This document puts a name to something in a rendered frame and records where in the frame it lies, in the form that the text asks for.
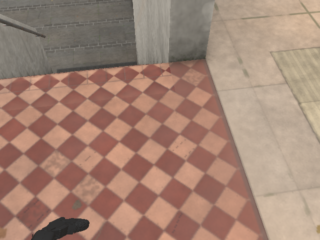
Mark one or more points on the left robot hand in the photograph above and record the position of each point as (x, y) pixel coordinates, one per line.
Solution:
(60, 228)

